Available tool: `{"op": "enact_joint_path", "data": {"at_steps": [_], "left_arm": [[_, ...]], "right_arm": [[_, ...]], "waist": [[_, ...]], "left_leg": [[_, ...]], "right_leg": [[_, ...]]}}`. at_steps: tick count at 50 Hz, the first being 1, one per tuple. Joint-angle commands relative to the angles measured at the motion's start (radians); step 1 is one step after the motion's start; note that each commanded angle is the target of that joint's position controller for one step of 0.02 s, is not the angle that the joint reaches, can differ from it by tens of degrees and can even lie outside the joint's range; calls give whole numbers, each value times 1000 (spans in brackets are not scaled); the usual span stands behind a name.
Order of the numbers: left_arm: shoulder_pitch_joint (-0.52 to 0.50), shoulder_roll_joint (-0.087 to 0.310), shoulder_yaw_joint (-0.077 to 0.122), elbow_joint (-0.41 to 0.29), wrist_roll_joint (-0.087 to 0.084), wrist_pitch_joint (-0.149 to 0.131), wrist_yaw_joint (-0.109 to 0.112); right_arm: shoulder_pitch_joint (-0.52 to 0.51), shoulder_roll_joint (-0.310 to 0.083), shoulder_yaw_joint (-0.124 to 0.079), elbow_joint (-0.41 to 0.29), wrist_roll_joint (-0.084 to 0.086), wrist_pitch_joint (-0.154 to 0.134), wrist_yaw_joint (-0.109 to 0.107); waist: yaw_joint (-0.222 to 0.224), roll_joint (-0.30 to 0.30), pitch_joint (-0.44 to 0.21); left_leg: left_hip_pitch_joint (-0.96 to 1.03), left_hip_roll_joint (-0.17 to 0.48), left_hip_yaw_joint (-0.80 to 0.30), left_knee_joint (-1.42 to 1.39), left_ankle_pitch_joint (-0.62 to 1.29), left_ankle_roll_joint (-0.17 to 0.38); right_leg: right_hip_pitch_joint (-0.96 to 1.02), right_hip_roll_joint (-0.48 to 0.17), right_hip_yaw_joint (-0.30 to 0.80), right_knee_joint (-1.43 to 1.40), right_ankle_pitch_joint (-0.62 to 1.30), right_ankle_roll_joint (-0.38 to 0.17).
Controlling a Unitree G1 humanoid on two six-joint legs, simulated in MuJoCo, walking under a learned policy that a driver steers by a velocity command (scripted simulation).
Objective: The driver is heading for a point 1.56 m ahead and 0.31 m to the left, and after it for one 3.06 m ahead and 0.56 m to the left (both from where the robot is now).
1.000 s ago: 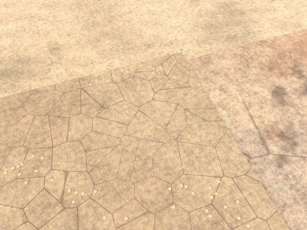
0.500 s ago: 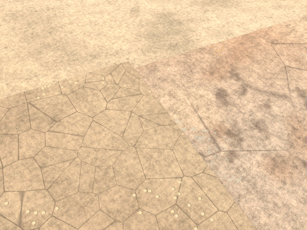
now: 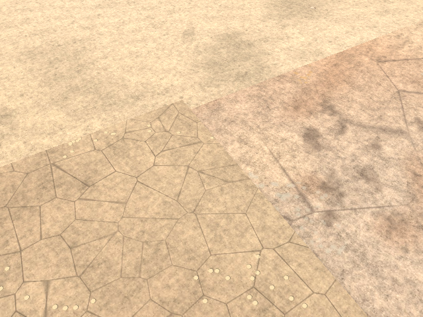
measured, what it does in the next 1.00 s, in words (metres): stands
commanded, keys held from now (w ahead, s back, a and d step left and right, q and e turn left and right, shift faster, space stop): no key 0.82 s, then w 0.18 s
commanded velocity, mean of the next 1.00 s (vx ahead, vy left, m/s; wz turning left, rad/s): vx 0.03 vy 0.00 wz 0.00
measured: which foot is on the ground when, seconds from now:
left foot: down 0.00-1.00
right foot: down 0.00-1.00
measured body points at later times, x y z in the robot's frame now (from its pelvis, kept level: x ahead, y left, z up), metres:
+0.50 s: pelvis +0.00 +0.00 +0.00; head +0.01 +0.00 +0.45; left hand -0.01 +0.23 -0.16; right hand +0.00 -0.23 -0.16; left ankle +0.03 +0.11 -0.75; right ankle -0.02 -0.10 -0.75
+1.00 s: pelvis +0.03 +0.01 -0.01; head +0.02 +0.01 +0.44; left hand -0.03 +0.23 -0.17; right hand +0.01 -0.22 -0.17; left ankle +0.02 +0.11 -0.73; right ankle -0.03 -0.10 -0.74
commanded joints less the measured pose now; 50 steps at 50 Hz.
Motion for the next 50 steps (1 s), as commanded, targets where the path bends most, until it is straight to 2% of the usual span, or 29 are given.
{"op": "enact_joint_path", "data": {"at_steps": [1, 17, 41, 42, 45, 47, 49, 50], "left_arm": [[36, 101, 13, -6, 0, -8, 3], [116, 52, -3, 52, 0, -10, 7], [179, 10, -2, 74, 1, -12, 14], [190, 5, -3, 78, 3, -12, 13], [201, 46, 18, 64, 8, -2, 9], [239, 52, 27, 55, 8, -2, 6], [307, 90, 46, 72, 9, -11, 9], [302, 103, 55, 68, 11, -16, 8]], "right_arm": [[25, -84, -10, -4, 0, -8, -4], [59, -48, 6, 66, 2, -9, -13], [87, -13, 9, 92, 3, -12, -21], [94, -8, 10, 95, 2, -11, -20], [86, -36, -6, 75, -4, -2, -15], [51, -15, -6, 43, -10, -5, -6], [-5, 30, 2, -1, -22, -27, 6], [-36, 14, -3, -22, -29, -39, 10]], "waist": [[6, -3, 33], [8, -2, 38], [13, -1, 44], [14, -1, 24], [21, -28, 74], [47, -63, 149], [75, -163, 166], [80, -158, 180]], "left_leg": [[29, 92, -100, -50, 25, 23], [13, 96, -103, -36, 27, 29], [3, 94, -103, -23, 53, 34], [11, 85, -101, -29, -25, 35], [-80, 28, -77, 37, -397, 70], [-214, 7, -69, 116, -481, 81], [-333, -24, 37, 297, -294, 64], [-364, 6, 50, 356, -247, 63]], "right_leg": [[-110, -126, 114, -97, 35, -33], [-121, -115, 94, -71, 65, -30], [-113, -115, 81, -45, 95, -25], [-108, -108, 80, -56, 17, -28], [-170, -83, 106, -45, -383, -75], [-178, -133, 206, -85, -554, -124], [-78, -271, 397, -196, -595, -194], [-76, -320, 442, -223, -552, -220]]}}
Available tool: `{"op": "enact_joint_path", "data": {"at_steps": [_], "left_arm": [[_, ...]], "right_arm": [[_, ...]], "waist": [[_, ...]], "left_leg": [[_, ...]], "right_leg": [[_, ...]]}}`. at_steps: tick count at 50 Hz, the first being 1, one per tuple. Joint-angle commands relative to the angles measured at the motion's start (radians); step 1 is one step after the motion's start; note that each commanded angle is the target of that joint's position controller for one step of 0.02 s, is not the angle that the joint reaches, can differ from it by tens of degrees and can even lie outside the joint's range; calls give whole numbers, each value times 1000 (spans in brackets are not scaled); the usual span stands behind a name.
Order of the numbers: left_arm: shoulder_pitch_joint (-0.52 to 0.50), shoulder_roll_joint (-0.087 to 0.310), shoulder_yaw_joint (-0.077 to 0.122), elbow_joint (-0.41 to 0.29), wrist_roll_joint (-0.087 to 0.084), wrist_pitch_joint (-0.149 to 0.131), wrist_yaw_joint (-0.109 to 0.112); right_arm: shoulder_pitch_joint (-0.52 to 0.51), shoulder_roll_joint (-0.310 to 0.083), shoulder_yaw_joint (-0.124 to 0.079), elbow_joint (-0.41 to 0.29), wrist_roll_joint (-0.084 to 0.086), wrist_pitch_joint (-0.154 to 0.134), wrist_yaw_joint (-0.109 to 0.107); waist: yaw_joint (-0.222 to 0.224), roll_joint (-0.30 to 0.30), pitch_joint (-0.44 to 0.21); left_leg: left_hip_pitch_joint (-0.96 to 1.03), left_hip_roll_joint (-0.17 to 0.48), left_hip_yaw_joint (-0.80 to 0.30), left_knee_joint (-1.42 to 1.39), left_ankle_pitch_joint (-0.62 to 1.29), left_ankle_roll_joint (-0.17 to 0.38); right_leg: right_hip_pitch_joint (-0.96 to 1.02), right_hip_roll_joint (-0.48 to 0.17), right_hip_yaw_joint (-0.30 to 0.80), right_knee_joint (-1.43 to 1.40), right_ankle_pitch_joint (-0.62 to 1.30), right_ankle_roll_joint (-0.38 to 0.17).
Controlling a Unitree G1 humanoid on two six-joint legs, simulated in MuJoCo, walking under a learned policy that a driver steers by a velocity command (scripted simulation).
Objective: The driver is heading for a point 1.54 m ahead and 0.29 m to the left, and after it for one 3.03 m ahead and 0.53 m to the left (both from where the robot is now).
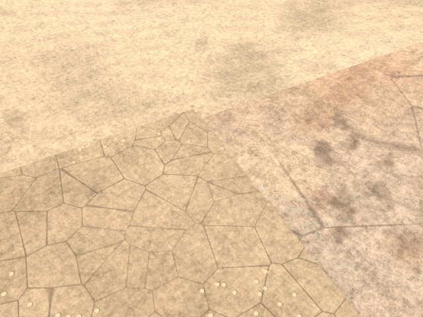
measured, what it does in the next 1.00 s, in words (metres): walks ahead: right foot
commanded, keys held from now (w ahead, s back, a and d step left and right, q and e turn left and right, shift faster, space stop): w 1.00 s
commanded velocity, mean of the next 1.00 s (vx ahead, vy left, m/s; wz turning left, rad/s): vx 0.44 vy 0.00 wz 0.00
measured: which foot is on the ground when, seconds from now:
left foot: down 0.00-0.58, up 0.60-1.00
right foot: down 0.00-0.14, up 0.16-0.58, down 0.60-1.00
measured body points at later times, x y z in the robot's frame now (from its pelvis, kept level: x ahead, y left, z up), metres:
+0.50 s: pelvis +0.20 +0.04 +0.00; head +0.24 +0.05 +0.44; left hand +0.37 +0.25 -0.14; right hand +0.07 -0.16 -0.14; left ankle +0.04 +0.11 -0.74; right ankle +0.36 -0.05 -0.70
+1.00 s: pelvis +0.49 +0.03 +0.00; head +0.52 +0.02 +0.45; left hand +0.40 +0.25 -0.14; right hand +0.64 -0.19 -0.13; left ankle +0.66 +0.17 -0.69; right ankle +0.39 -0.02 -0.74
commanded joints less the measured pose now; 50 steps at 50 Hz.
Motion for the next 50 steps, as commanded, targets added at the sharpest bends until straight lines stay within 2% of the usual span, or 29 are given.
{"op": "enact_joint_path", "data": {"at_steps": [1, 3, 4, 5, 6, 7, 8, 9, 10, 11, 13, 16, 19, 21, 23, 26, 28, 29, 30, 31, 32, 33, 34, 36, 38, 40, 43, 46, 50], "left_arm": [[124, 154, 43, 1, 7, -14, -1], [94, 161, 50, -9, 8, -28, -5], [59, 150, 50, -18, 0, -34, -6], [13, 143, 49, -33, -8, -38, -6], [-20, 129, 46, -51, -6, -46, -8], [-47, 73, 30, -79, -3, -61, -17], [-28, 46, 26, -116, 2, -70, -29], [-66, 109, 40, -119, 29, -65, -36], [-93, 82, 36, -123, 27, -69, -47], [-96, 58, 30, -120, 16, -75, -54], [-92, 65, 37, -117, 21, -67, -64], [-130, 70, 43, -136, 14, -48, -67], [-287, 56, 34, -199, 10, -40, -68], [-387, 41, 23, -239, 5, -40, -70], [-440, 39, 16, -262, -3, -41, -69], [-378, 87, 30, -260, -6, -44, -55], [-155, 131, 55, -191, -8, -57, -41], [-14, 153, 69, -145, 0, -63, -33], [121, 234, 92, -121, 26, -66, -25], [95, 275, 99, -135, 37, -59, -36], [0, 232, 95, -141, -6, -53, -46], [-106, 169, 76, -162, -14, -57, -49], [-145, 118, 62, -162, -8, -69, -53], [-120, 65, 41, -133, -4, -88, -43], [-61, 81, 39, -109, -4, -104, -37], [-20, 114, 42, -99, -5, -109, -36], [44, 119, 36, -95, -7, -105, -36], [101, 112, 28, -87, -8, -103, -34], [175, 117, 23, -67, -2, -100, -25]], "right_arm": [[-123, -61, -14, -111, -10, -42, 15], [-104, -65, -20, -133, -1, -63, 26], [-63, -57, -23, -125, 8, -71, 28], [39, -44, -27, -91, 17, -78, 28], [165, -60, -39, -43, 21, -81, 22], [305, -143, -64, -17, 4, -90, 10], [425, -242, -87, 18, 15, -78, 11], [325, -171, -70, -1, 11, -66, 8], [216, -142, -60, -45, 7, -70, 14], [151, -131, -54, -68, 5, -78, 16], [134, -93, -37, -70, 9, -94, 11], [227, -82, -24, -32, 14, -105, 5], [253, -81, -13, -26, 11, -106, 2], [251, -77, -6, -27, 12, -107, -1], [261, -94, -6, -22, 11, -111, -6], [236, -127, -13, -21, 11, -119, -11], [199, -150, -22, -28, 9, -114, -15], [176, -156, -24, -35, 14, -110, -11], [195, -108, -14, -60, 18, -108, -4], [324, -4, -5, -66, 42, -100, 10], [216, -106, -29, -82, 19, -93, 9], [108, -119, -36, -124, 12, -97, 15], [68, -106, -38, -133, 9, -99, 17], [102, -64, -36, -122, -8, -77, 25], [98, -46, -37, -128, -10, -59, 32], [24, -60, -41, -157, -12, -45, 37], [-136, -77, -43, -212, -5, -40, 43], [-256, -65, -35, -252, 5, -44, 46], [-373, -62, -27, -291, 11, -49, 44]], "waist": [[47, -128, 222], [16, -130, 221], [-19, -119, 215], [-74, -99, 196], [-123, -47, 162], [-178, 163, 103], [-171, 348, 55], [-108, 163, 139], [-72, 67, 186], [-44, 35, 185], [-15, 46, 150], [-11, 81, 112], [-30, 91, 141], [-43, 93, 166], [-50, 110, 169], [1, 122, 114], [99, 122, -4], [165, 103, -68], [188, -8, -170], [87, -188, -247], [81, -44, -154], [47, -27, -2], [19, 24, 63], [-42, 12, 76], [-57, -7, 75], [-56, -23, 94], [-18, -27, 121], [16, -40, 121], [55, -60, 123]], "left_leg": [[-287, 36, 32, 145, -14, 11], [-240, 54, 33, 85, -38, 19], [-127, 40, 55, -5, 10, 21], [71, 2, 85, -119, 80, 20], [284, -10, 54, -174, 113, 16], [438, 187, -241, -343, -52, 45], [501, 393, -637, -476, -186, 132], [390, 399, -621, -462, -221, 144], [304, 368, -525, -462, -150, 136], [262, 324, -423, -476, -22, 123], [256, 257, -275, -481, 206, 100], [323, 223, -152, -437, 584, 89], [292, 201, -93, -450, 714, 88], [254, 183, -61, -459, 757, 82], [247, 188, -43, -461, 831, 79], [306, 219, -22, -352, 1129, 68], [337, 220, -10, -96, 1234, 61], [254, 195, 8, 99, 1097, 56], [74, 134, 44, 407, 701, 53], [-263, -56, 25, 780, -134, 26], [-351, 2, -65, 811, -37, 49], [-379, 48, -56, 759, 68, 52], [-337, 79, -56, 700, 120, 51], [-227, 113, -53, 609, 139, 28], [-219, 117, -30, 553, 145, 8], [-282, 130, -7, 491, 199, -9], [-387, 142, 27, 356, 312, -31], [-382, 119, 64, 185, 393, -41], [-380, 79, 99, 34, 409, -23]], "right_leg": [[-35, -327, 440, -331, -362, -197], [-52, -313, 382, -295, -256, -185], [-105, -276, 315, -262, -188, -160], [-208, -224, 239, -204, -119, -128], [-323, -167, 165, -91, -26, -99], [-435, -53, 6, 231, 31, -54], [-604, 35, -90, 497, -154, -26], [-638, -42, -36, 647, -126, -38], [-641, -82, -16, 679, -19, -43], [-609, -108, -14, 666, 61, -36], [-567, -123, -40, 628, 132, -15], [-605, -100, -95, 611, 166, 3], [-624, -82, -142, 488, 220, 14], [-570, -61, -172, 332, 270, 13], [-483, -36, -200, 206, 301, -2], [-325, 10, -205, 135, 276, -57], [-115, 42, -181, 86, 247, -97], [69, 10, -149, 15, 268, -118], [272, -213, 103, -4, 99, -163], [450, -473, 631, -132, 55, -324], [328, -420, 642, -233, -148, -303], [167, -390, 485, -273, -146, -264], [45, -348, 383, -306, -11, -233], [-80, -271, 219, -323, 189, -178], [-97, -247, 145, -328, 325, -170], [-89, -231, 94, -348, 366, -163], [-29, -210, 51, -363, 467, -138], [29, -188, 5, -344, 596, -107], [162, -211, -6, -312, 704, -107]]}}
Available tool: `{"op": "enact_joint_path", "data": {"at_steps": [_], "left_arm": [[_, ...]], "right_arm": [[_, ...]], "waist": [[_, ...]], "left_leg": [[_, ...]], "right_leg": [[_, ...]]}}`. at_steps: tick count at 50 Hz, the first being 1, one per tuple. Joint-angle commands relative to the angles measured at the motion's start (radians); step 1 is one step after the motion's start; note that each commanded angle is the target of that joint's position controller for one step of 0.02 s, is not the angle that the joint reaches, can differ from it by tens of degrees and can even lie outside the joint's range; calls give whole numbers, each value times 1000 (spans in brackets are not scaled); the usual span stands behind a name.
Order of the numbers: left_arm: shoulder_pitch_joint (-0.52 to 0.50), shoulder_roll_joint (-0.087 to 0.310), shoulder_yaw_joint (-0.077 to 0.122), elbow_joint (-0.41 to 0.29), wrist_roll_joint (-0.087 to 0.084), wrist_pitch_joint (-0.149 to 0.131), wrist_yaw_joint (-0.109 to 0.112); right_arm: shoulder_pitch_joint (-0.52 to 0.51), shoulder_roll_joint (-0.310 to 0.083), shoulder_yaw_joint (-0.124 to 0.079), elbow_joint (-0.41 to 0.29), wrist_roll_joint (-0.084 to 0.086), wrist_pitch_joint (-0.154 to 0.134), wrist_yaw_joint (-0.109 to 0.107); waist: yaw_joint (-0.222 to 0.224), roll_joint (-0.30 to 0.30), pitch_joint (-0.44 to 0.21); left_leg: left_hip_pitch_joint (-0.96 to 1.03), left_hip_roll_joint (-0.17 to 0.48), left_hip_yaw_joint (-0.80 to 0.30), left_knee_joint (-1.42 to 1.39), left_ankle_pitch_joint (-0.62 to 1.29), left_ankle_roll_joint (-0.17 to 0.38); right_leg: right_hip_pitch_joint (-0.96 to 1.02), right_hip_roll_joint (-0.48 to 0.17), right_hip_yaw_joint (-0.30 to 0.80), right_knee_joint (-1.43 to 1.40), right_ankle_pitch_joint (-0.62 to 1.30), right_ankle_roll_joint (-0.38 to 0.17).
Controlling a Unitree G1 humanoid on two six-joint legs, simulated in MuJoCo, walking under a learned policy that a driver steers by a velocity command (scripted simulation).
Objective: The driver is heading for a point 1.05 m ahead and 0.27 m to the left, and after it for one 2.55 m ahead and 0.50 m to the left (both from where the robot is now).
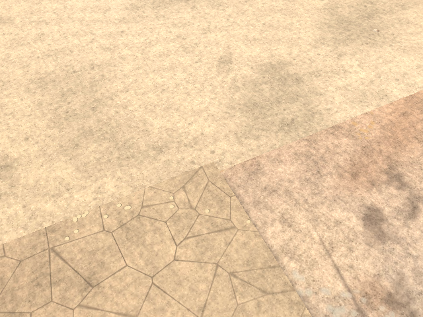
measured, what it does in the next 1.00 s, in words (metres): walks ahead, turning left: left foot, then right foot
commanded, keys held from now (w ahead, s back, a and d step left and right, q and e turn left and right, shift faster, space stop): w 0.02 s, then w+q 0.86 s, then w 0.12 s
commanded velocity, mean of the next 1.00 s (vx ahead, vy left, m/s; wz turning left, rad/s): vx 0.50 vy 0.00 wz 0.43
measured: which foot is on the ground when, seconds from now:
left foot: up 0.00-0.12, down 0.14-0.70, up 0.72-1.00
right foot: down 0.00-0.14, up 0.16-0.68, down 0.70-1.00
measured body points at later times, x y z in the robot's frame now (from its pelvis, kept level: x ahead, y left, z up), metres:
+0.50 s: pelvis +0.28 +0.05 +0.00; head +0.30 +0.07 +0.45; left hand +0.41 +0.31 -0.11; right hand +0.27 -0.21 -0.13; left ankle +0.22 +0.09 -0.74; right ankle +0.45 -0.10 -0.68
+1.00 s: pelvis +0.54 +0.06 +0.00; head +0.57 +0.06 +0.45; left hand +0.43 +0.31 -0.12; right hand +0.79 -0.11 -0.11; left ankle +0.53 +0.22 -0.66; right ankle +0.55 -0.03 -0.74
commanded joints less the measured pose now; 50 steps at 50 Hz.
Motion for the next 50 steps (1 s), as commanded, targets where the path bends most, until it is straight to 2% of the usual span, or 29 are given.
{"op": "enact_joint_path", "data": {"at_steps": [1, 4, 5, 6, 7, 8, 9, 10, 11, 12, 14, 17, 18, 20, 24, 29, 31, 32, 33, 34, 35, 36, 37, 38, 39, 40, 42, 45, 50], "left_arm": [[98, 127, 17, -8, 7, -4, 11], [57, 148, 23, -9, 16, -5, 21], [44, 158, 26, -8, 18, -4, 25], [30, 169, 30, -9, 20, 0, 26], [8, 176, 33, -16, 13, 4, 26], [0, 155, 26, -49, 5, 2, 25], [100, 74, 18, -67, -21, 1, 2], [1, 144, 34, -87, 4, 0, 1], [-104, 155, 38, -132, 4, -11, -5], [-146, 153, 40, -146, 5, -19, -6], [-147, 131, 40, -163, 25, 5, -8], [-175, 111, 39, -194, 34, 41, -14], [-214, 113, 39, -212, 35, 48, -15], [-324, 124, 40, -258, 32, 55, -17], [-478, 131, 36, -326, 26, 60, -22], [-621, 134, 21, -406, 16, 49, -27], [-619, 147, 20, -428, 9, 38, -27], [-577, 160, 23, -425, 7, 31, -25], [-499, 178, 30, -408, 5, 25, -19], [-373, 204, 42, -373, 4, 16, -10], [-232, 245, 56, -346, 15, 2, 4], [-74, 322, 70, -346, 39, 1, 21], [-129, 384, 86, -353, 47, 18, 17], [-201, 272, 72, -370, 33, 31, 11], [-259, 185, 50, -380, 23, 31, 7], [-277, 160, 41, -373, 28, 26, 2], [-246, 157, 40, -345, 21, 10, 2], [-185, 172, 46, -317, 7, -18, -10], [-99, 174, 43, -269, 9, -20, -20]], "right_arm": [[-130, -38, 1, -88, 4, -16, -1], [-83, -56, -6, -85, 5, -27, -7], [-15, -70, -14, -65, 4, -31, -13], [105, -89, -27, -26, 3, -36, -18], [258, -109, -41, 24, -6, -43, -25], [418, -184, -65, 59, -28, -44, -32], [438, -256, -86, 65, -27, -34, -27], [351, -222, -80, 59, 10, -24, -12], [251, -181, -68, 35, 15, -22, -10], [212, -132, -56, 32, 9, -26, -9], [205, -94, -42, 38, 15, -39, -21], [265, -138, -50, 43, 22, -54, -30], [283, -153, -54, 41, 21, -53, -32], [326, -155, -54, 37, 21, -48, -33], [410, -157, -54, 29, 19, -42, -31], [463, -176, -58, 9, 5, -34, -40], [447, -194, -64, -8, 2, -32, -49], [416, -207, -68, -21, 1, -32, -53], [373, -220, -72, -37, 1, -34, -53], [345, -233, -75, -50, 3, -39, -46], [328, -220, -73, -65, 14, -47, -34], [359, -134, -51, -104, 23, -52, -31], [484, -113, -49, -128, 52, -43, -32], [446, -185, -55, -91, 13, -20, -42], [356, -185, -56, -100, -2, -15, -30], [321, -160, -52, -113, -1, -13, -21], [310, -144, -50, -123, -16, 10, -1], [257, -132, -46, -159, -15, 28, 16], [103, -116, -30, -212, -15, 25, 22]], "waist": [[13, -97, 66], [-36, -112, 35], [-68, -121, -2], [-118, -120, -61], [-187, -102, -130], [-238, -25, -231], [-164, 204, -307], [-143, 48, -243], [-115, 22, -103], [-87, -44, -44], [-30, -37, -25], [-17, -15, -31], [-23, -5, -20], [-54, 9, 10], [-111, 32, 7], [-159, 53, 12], [-146, 63, 8], [-118, 68, 0], [-77, 70, -26], [-21, 42, -88], [44, -13, -185], [74, -145, -356], [-21, -366, -408], [-41, -159, -256], [-38, -54, -124], [-52, -39, -68], [-72, -113, -41], [-77, -117, -57], [-57, -105, -9]], "left_leg": [[-17, -52, 55, -91, 2, 17], [95, -101, 77, -154, -94, 74], [178, -132, 85, -161, -135, 96], [294, -164, 87, -193, -148, 121], [486, -158, 66, -258, -97, 149], [726, 31, -160, -253, -142, 204], [967, 286, -705, -360, -140, 389], [913, 242, -738, -433, -243, 359], [771, 217, -593, -461, -216, 326], [658, 177, -511, -489, -95, 294], [522, 98, -384, -504, 75, 246], [468, 57, -325, -518, 146, 244], [455, 45, -319, -529, 128, 241], [455, 30, -324, -548, 98, 223], [536, 14, -338, -518, 162, 176], [645, 24, -378, -441, 266, 186], [658, 40, -410, -403, 304, 177], [642, 42, -417, -377, 329, 162], [602, 29, -413, -323, 394, 139], [577, -6, -399, -197, 455, 118], [483, -68, -353, 3, 357, 95], [342, -129, -261, 281, -70, 84], [67, -246, -179, 482, -578, 59], [-17, -139, -178, 574, -476, 60], [-7, -110, -164, 549, -376, 53], [14, -83, -156, 511, -325, 43], [53, -50, -138, 477, -296, 29], [10, -49, -129, 477, -237, 24], [-92, -62, -133, 298, -86, 7]], "right_leg": [[23, -283, 122, -7, 616, -72], [90, -311, 62, 86, 870, -64], [100, -316, 44, 169, 998, -54], [102, -311, 24, 307, 1052, -43], [21, -291, -7, 496, 962, -24], [-189, -254, -41, 784, 624, -5], [-583, -29, -33, 1159, -209, 43], [-705, -79, 119, 1209, -203, 25], [-747, -125, 122, 1163, -101, 23], [-712, -154, 120, 1102, -41, 30], [-613, -187, 123, 999, -21, 60], [-597, -186, 98, 901, -21, 107], [-619, -187, 88, 866, 7, 121], [-680, -192, 78, 777, 86, 144], [-736, -173, 78, 632, 215, 155], [-740, -124, 74, 487, 206, 140], [-678, -112, 87, 419, 181, 122], [-602, -104, 94, 376, 153, 108], [-472, -82, 90, 335, 118, 92], [-307, -62, 80, 279, 129, 71], [-85, -139, 138, 249, 130, 38], [146, -413, 396, 257, -6, 0], [258, -581, 853, 116, -66, -121], [115, -545, 809, 105, -221, -115], [-30, -480, 627, 83, -179, -88], [-119, -430, 490, 56, -38, -65], [-199, -366, 320, 24, 133, -33], [-185, -359, 216, 6, 317, -43], [-153, -329, 97, -28, 390, -56]]}}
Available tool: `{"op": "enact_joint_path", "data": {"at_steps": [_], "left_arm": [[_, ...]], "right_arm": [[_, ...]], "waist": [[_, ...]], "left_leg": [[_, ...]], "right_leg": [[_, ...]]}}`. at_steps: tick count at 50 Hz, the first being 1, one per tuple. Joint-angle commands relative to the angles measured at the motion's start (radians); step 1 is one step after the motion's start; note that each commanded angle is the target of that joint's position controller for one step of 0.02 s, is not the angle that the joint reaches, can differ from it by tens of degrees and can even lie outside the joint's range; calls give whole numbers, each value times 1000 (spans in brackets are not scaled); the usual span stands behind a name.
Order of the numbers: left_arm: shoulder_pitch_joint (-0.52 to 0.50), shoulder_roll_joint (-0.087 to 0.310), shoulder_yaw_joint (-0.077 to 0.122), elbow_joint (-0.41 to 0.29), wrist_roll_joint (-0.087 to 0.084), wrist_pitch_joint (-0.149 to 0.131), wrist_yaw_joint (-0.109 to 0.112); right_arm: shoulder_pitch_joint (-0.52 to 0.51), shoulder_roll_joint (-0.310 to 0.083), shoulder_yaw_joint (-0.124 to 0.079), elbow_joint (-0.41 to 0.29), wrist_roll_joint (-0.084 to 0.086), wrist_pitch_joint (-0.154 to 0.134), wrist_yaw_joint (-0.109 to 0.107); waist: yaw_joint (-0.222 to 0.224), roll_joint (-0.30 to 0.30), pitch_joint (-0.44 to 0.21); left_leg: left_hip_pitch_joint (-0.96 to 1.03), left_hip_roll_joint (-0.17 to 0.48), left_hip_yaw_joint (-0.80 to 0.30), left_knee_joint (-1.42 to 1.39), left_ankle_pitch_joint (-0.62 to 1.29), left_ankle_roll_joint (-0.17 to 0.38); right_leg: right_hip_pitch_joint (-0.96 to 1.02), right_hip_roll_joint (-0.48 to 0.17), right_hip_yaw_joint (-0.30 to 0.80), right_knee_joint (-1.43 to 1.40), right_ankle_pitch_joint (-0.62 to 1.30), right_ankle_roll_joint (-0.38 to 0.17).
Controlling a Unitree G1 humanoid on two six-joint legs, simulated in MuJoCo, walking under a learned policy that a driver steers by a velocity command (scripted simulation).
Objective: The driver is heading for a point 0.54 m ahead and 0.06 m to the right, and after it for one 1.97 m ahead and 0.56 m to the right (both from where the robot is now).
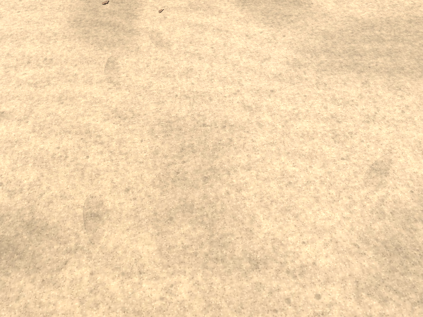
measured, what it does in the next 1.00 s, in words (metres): goes down, turning right: left foot, then right foot 0.04 m lower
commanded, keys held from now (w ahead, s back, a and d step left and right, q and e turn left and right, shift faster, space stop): w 0.24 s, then w+e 0.44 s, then e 0.32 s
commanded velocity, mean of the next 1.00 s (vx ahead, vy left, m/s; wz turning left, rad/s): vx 0.43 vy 0.00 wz -0.23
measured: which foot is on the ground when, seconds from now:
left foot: up 0.00-0.22, down 0.24-0.88, up 0.90-1.00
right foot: down 0.00-0.24, up 0.26-0.82, down 0.84-1.00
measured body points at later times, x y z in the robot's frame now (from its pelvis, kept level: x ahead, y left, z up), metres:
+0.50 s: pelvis +0.25 +0.06 +0.00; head +0.27 +0.08 +0.45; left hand +0.32 +0.32 -0.14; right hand +0.29 -0.21 -0.12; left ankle +0.23 +0.12 -0.75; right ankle +0.30 -0.10 -0.67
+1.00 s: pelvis +0.48 -0.01 -0.06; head +0.54 -0.02 +0.39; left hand +0.67 +0.19 -0.19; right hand +0.46 -0.28 -0.19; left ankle +0.40 +0.11 -0.67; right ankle +0.55 -0.09 -0.77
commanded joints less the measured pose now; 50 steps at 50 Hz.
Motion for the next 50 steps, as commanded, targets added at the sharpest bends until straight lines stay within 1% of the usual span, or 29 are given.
{"op": "enact_joint_path", "data": {"at_steps": [1, 5, 9, 10, 11, 12, 13, 14, 15, 16, 17, 19, 22, 27, 30, 33, 35, 36, 38, 39, 41, 43, 44, 45, 46, 47, 48, 49, 50], "left_arm": [[0, 89, 11, -41, -4, -17, -6], [69, 118, 13, -6, -6, -6, 0], [122, 150, 17, 35, -4, 19, 8], [117, 162, 18, 42, -6, 25, 9], [115, 166, 17, 50, -10, 34, 10], [111, 151, 10, 45, -17, 38, 11], [109, 82, -11, -11, -36, 34, 4], [174, 43, -15, -28, -35, 37, 0], [71, 130, 14, -26, -19, 46, 9], [27, 105, 9, -41, -26, 40, 5], [29, 87, 6, -27, -28, 42, 3], [77, 65, 9, 5, -3, 73, -4], [42, 53, 17, -7, 0, 98, -20], [-148, 43, 11, -75, 4, 99, -40], [-180, 55, 13, -83, 16, 101, -47], [-260, 75, 18, -111, 24, 106, -56], [-320, 73, 22, -134, 27, 101, -55], [-369, 65, 21, -148, 20, 92, -52], [-419, 36, 7, -172, 31, 78, -58], [-385, 28, 3, -161, 38, 71, -63], [-300, 40, 12, -110, 43, 71, -71], [-78, 85, 35, -23, 45, 64, -45], [11, 112, 52, 11, 52, 53, -21], [62, 179, 77, 31, 62, 53, -12], [100, 271, 98, 19, 15, 53, -7], [46, 225, 79, -15, -9, 65, 11], [-26, 171, 63, -19, -17, 74, 25], [-61, 137, 52, -15, -15, 81, 36], [-84, 128, 46, -14, -16, 79, 45]], "right_arm": [[-42, 1, 15, -73, -1, -10, 7], [-191, 22, 41, -122, -2, -21, 19], [-220, -1, 41, -140, -5, -34, 10], [-178, -7, 37, -126, -5, -39, 5], [-67, -17, 30, -90, -10, -48, -2], [96, -51, 15, -33, -24, -59, -12], [260, -143, -9, -10, -50, -66, -29], [277, -205, -26, -7, -19, -57, -38], [239, -163, -22, -2, 15, -51, -42], [165, -106, -4, 0, 16, -57, -43], [113, -53, 10, -1, 15, -66, -39], [65, -3, 24, 4, 22, -82, -42], [97, -28, 17, 27, 27, -107, -46], [138, -46, 13, 55, 27, -104, -55], [205, -63, 9, 76, 22, -112, -62], [260, -67, 7, 97, 14, -96, -65], [313, -51, 8, 132, 8, -92, -80], [317, -47, 8, 137, 4, -94, -82], [299, -49, 9, 143, 9, -93, -91], [271, -59, 9, 140, 17, -93, -94], [280, -75, 7, 146, 38, -96, -112], [247, -86, 3, 131, 45, -88, -109], [214, -84, 0, 121, 76, -85, -90], [196, -83, -9, 101, 109, -78, -78], [167, -66, 8, 24, 109, -75, -85], [116, -76, 18, 21, 74, -78, -85], [100, -68, 21, 30, 49, -81, -79], [46, -68, 20, 20, 7, -76, -73], [33, -55, 20, 7, -25, -58, -68]], "waist": [[-30, -136, 36], [12, -142, 59], [9, -151, 62], [-15, -162, 41], [-68, -157, -24], [-131, -129, -130], [-182, 14, -284], [-142, 160, -376], [-149, 23, -256], [-108, 17, -112], [-71, -5, -51], [-14, 25, 3], [4, 25, 20], [-28, 22, 53], [-41, 0, 21], [-74, -12, 67], [-91, -15, 116], [-106, -16, 148], [-109, -19, 165], [-87, -14, 136], [-67, -44, 58], [15, -30, -45], [79, -84, -74], [138, -279, -137], [144, -303, -373], [135, -100, -341], [97, -26, -191], [76, 8, -78], [56, 3, -43]], "left_leg": [[-52, 5, 9, -141, 107, -9], [27, 12, 118, -370, 127, 2], [104, -13, 161, -504, -4, 50], [171, -40, 172, -546, -42, 65], [317, -73, 185, -611, -15, 87], [566, -51, 146, -628, 31, 117], [898, 220, -168, -635, -62, 190], [1037, 435, -566, -748, -19, 277], [937, 381, -468, -758, 9, 245], [783, 340, -309, -794, 92, 207], [669, 292, -204, -838, 148, 159], [517, 228, -59, -901, 199, 103], [505, 206, 37, -947, 283, 96], [533, 172, 181, -945, 379, 77], [652, 230, 197, -884, 464, 100], [766, 262, 208, -835, 478, 115], [899, 284, 200, -802, 492, 97], [916, 250, 219, -788, 476, 87], [867, 227, 271, -728, 619, 69], [794, 206, 313, -672, 731, 47], [709, 178, 340, -509, 637, 12], [615, 181, 320, -182, 619, 11], [449, 116, 352, 46, 490, -20], [41, -57, 360, 488, -392, -73], [-159, -51, 166, 637, -545, -71], [-115, 28, 53, 482, -438, -69], [-42, 56, 45, 307, -373, -71], [9, 61, 51, 210, -357, -78], [74, 53, 46, 168, -368, -84]], "right_leg": [[6, -239, 135, -138, 353, -103], [47, -252, 98, -146, 380, -108], [167, -292, 97, -62, 556, -104], [189, -289, 86, 8, 694, -92], [187, -270, 58, 144, 793, -77], [82, -236, 24, 329, 717, -53], [-210, -169, -3, 658, 332, -20], [-488, 0, 52, 936, -355, 0], [-573, -44, 181, 994, -284, -13], [-572, -76, 192, 957, -202, -19], [-520, -105, 191, 886, -148, -17], [-407, -123, 192, 804, -101, 2], [-429, -113, 181, 779, -4, 14], [-503, -107, 135, 593, 207, 28], [-560, -119, 136, 613, 302, -4], [-661, -115, 119, 590, 217, -31], [-786, -122, 162, 560, 230, -43], [-812, -108, 124, 496, 242, -35], [-714, -86, 41, 371, 262, -33], [-570, -52, -2, 309, 283, -45], [-315, 15, -22, 155, 496, -38], [-78, 53, -12, 138, 465, -64], [113, 72, -26, 49, 512, -97], [492, -143, 184, 103, 1033, -244], [726, -390, 484, 247, 1385, -385], [565, -394, 486, 164, 1179, -358], [332, -347, 474, 83, 891, -327], [156, -302, 483, 20, 748, -304], [46, -284, 483, -2, 776, -305]]}}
